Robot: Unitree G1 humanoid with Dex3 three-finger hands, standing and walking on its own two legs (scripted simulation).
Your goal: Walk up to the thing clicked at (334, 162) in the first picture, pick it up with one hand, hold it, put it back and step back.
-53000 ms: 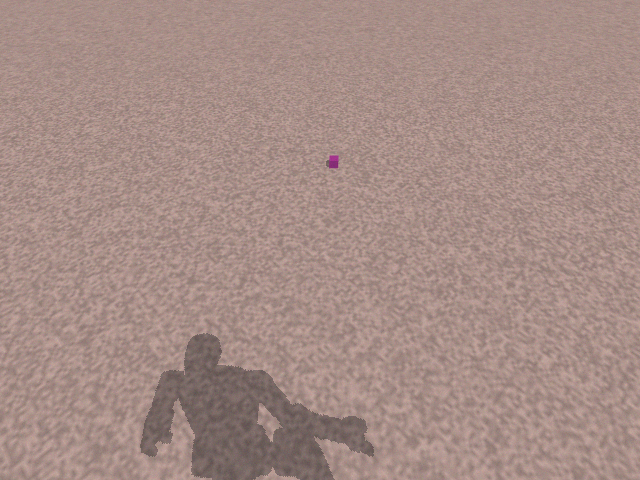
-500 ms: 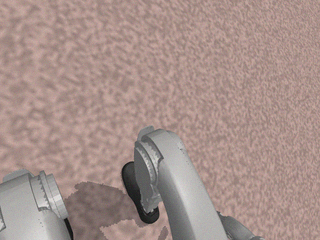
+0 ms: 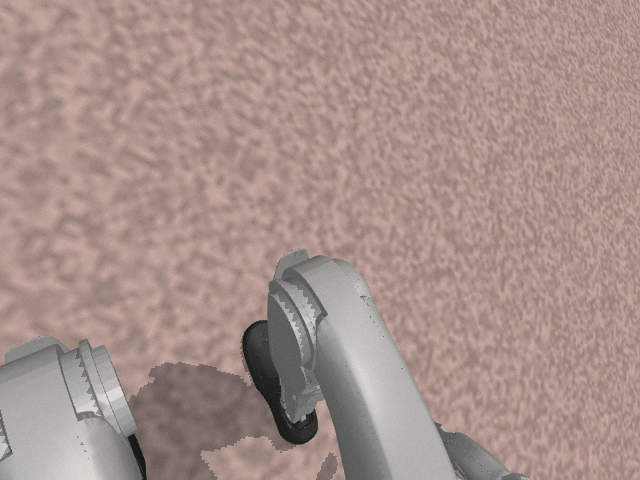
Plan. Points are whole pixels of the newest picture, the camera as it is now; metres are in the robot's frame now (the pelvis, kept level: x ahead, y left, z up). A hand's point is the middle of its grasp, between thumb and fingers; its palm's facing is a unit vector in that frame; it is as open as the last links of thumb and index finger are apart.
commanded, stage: open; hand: left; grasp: from above
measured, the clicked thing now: out of the picture +0.47 +0.28 -0.28
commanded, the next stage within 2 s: withdraw in 0.08 s
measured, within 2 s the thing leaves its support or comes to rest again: neither
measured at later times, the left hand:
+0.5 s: hand out of the picture +0.49 +0.29 -0.19, palm faces -0.26 -0.09 -0.96, open 11.7 cm
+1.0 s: hand out of the picture +0.44 +0.27 -0.09, palm faces -0.49 -0.08 -0.87, open 11.9 cm
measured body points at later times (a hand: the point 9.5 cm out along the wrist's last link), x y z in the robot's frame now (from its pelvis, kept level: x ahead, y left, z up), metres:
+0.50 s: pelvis +0.01 +0.00 +0.01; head +0.27 +0.11 +0.36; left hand +0.50 +0.30 -0.14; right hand +0.05 -0.26 -0.06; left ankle +0.06 +0.12 -0.27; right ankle +0.12 -0.12 -0.27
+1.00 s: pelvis -0.01 -0.02 +0.05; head +0.20 +0.07 +0.44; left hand +0.46 +0.27 -0.04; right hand +0.08 -0.30 -0.04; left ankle +0.06 +0.12 -0.27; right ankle +0.12 -0.12 -0.27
